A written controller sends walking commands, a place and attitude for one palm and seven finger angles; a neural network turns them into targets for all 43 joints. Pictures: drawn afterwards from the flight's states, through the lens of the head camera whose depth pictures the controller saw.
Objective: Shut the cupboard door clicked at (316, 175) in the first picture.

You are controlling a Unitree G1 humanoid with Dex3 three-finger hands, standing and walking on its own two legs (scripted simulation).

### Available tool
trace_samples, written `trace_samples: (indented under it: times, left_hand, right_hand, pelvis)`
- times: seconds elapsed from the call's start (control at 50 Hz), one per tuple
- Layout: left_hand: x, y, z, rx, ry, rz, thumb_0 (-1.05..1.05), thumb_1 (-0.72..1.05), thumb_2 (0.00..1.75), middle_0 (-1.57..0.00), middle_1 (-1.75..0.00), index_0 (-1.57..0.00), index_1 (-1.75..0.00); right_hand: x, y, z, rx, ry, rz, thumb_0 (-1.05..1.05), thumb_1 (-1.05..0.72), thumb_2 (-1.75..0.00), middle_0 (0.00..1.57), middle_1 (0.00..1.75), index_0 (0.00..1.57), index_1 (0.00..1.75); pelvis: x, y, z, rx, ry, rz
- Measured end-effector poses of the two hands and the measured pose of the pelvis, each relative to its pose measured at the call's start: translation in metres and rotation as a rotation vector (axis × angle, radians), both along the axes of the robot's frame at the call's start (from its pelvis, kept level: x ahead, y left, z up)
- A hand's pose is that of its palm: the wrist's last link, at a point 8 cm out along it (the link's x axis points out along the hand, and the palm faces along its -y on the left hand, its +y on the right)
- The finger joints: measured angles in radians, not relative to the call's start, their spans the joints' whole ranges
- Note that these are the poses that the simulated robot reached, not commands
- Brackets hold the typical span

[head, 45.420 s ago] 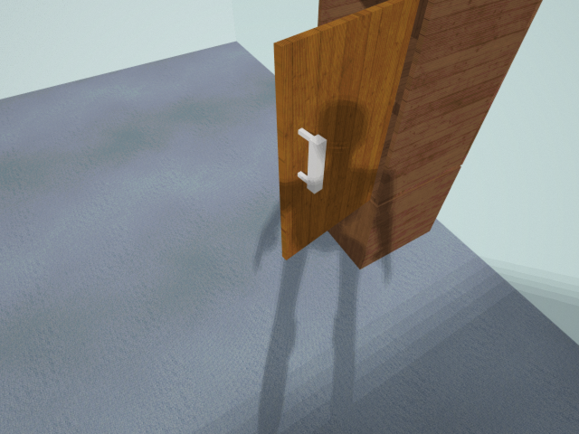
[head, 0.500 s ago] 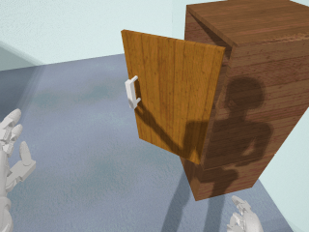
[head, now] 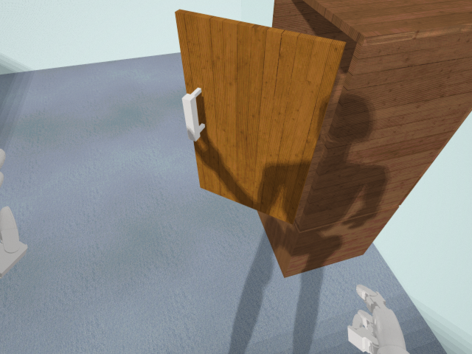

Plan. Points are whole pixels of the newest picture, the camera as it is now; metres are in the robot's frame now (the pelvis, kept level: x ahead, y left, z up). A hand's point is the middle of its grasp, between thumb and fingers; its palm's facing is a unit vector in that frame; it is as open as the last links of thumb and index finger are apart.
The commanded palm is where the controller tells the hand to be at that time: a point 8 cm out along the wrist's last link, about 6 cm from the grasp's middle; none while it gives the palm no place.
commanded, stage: step back with the hand held close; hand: left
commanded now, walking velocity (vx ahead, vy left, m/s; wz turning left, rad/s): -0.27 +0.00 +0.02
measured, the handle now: (195, 114) +0.67 +0.15 +0.02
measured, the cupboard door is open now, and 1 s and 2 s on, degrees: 48 48 48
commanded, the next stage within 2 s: stop stepping back and stand still in 0.82 s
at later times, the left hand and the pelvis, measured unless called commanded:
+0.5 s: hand out of the picture +0.11 +0.26 +0.18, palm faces +0.48 -0.73 -0.49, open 7.4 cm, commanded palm +0.02 +0.30 +0.18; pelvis -0.09 -0.01 -0.02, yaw +5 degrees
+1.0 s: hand out of the picture -0.02 +0.27 +0.19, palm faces +0.54 -0.75 -0.40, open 7.4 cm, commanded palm -0.08 +0.29 +0.18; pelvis -0.20 -0.02 +0.00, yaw +4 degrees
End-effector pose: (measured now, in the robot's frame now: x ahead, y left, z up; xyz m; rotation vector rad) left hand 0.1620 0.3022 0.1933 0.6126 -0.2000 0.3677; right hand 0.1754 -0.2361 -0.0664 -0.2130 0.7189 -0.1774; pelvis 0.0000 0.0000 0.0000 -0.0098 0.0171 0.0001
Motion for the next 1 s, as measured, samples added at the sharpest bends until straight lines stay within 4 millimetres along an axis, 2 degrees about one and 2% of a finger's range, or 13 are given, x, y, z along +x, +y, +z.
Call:
trace_samples:
  times: [0.12, 0.2, 0.3, 0.46, 0.58, 0.68, 0.76, 0.86, 0.94, 1.0]
  left_hand:
    - [-0.031, 0.003, -0.016, -0.040, -0.016, 0.033, 0.01, 0.89, 0.90, -0.21, -0.31, -0.21, -0.30]
    - [-0.052, 0.000, -0.020, -0.041, -0.056, 0.046, 0.02, 0.89, 0.90, -0.21, -0.31, -0.21, -0.30]
    - [-0.072, -0.007, -0.014, -0.033, -0.137, 0.040, 0.02, 0.89, 0.90, -0.21, -0.31, -0.21, -0.30]
    - [-0.091, -0.012, 0.001, 0.027, -0.192, -0.012, 0.01, 0.89, 0.90, -0.21, -0.31, -0.21, -0.30]
    - [-0.126, -0.010, 0.003, 0.140, -0.172, 0.023, 0.01, 0.89, 0.90, -0.21, -0.31, -0.21, -0.30]
    - [-0.167, -0.013, -0.006, 0.082, -0.169, 0.116, 0.01, 0.89, 0.90, -0.21, -0.31, -0.21, -0.30]
    - [-0.190, -0.015, -0.011, -0.020, -0.191, 0.135, 0.01, 0.89, 0.90, -0.21, -0.31, -0.21, -0.30]
    - [-0.204, -0.002, -0.009, -0.026, -0.252, 0.094, 0.01, 0.89, 0.90, -0.21, -0.31, -0.21, -0.30]
    - [-0.213, 0.007, 0.001, -0.024, -0.235, 0.092, 0.01, 0.89, 0.90, -0.21, -0.31, -0.21, -0.30]
    - [-0.224, 0.001, 0.006, -0.044, -0.200, 0.066, 0.02, 0.89, 0.90, -0.21, -0.31, -0.21, -0.30]
  right_hand:
    - [-0.026, 0.003, -0.002, -0.012, -0.013, 0.028, 0.01, -0.90, -0.90, 0.20, 0.30, 0.20, 0.30]
    - [-0.046, 0.000, -0.006, -0.026, -0.004, 0.049, 0.01, -0.90, -0.90, 0.20, 0.30, 0.20, 0.30]
    - [-0.071, -0.006, -0.011, -0.044, 0.013, 0.066, 0.01, -0.90, -0.90, 0.20, 0.30, 0.20, 0.30]
    - [-0.107, -0.013, -0.015, -0.050, 0.031, 0.049, 0.01, -0.90, -0.90, 0.20, 0.30, 0.20, 0.30]
    - [-0.119, -0.015, -0.028, -0.022, 0.009, 0.063, 0.01, -0.90, -0.90, 0.20, 0.30, 0.20, 0.30]
    - [-0.123, -0.017, -0.034, -0.017, 0.010, 0.126, 0.01, -0.90, -0.90, 0.20, 0.30, 0.20, 0.30]
    - [-0.133, -0.011, -0.026, -0.033, 0.058, 0.158, 0.02, -0.90, -0.90, 0.20, 0.30, 0.20, 0.30]
    - [-0.151, 0.004, -0.011, -0.073, 0.000, 0.167, 0.01, -0.90, -0.90, 0.20, 0.30, 0.20, 0.30]
    - [-0.180, 0.015, -0.004, -0.028, -0.011, 0.136, 0.01, -0.90, -0.90, 0.20, 0.30, 0.20, 0.30]
    - [-0.204, 0.018, 0.002, 0.021, -0.012, 0.110, 0.01, -0.90, -0.90, 0.20, 0.30, 0.20, 0.30]
  pelvis:
    - [-0.025, -0.002, -0.005, -0.007, -0.015, 0.014]
    - [-0.040, -0.006, -0.010, -0.015, -0.028, 0.026]
    - [-0.056, -0.011, -0.013, -0.022, -0.036, 0.040]
    - [-0.082, -0.012, -0.013, -0.027, -0.027, 0.068]
    - [-0.100, -0.022, -0.024, -0.026, -0.052, 0.112]
    - [-0.119, -0.028, -0.027, -0.001, -0.058, 0.140]
    - [-0.137, -0.024, -0.019, 0.029, -0.044, 0.136]
    - [-0.168, -0.016, -0.020, -0.001, -0.006, 0.147]
    - [-0.190, -0.017, -0.008, -0.035, -0.011, 0.112]
    - [-0.200, -0.018, 0.001, -0.053, 0.000, 0.063]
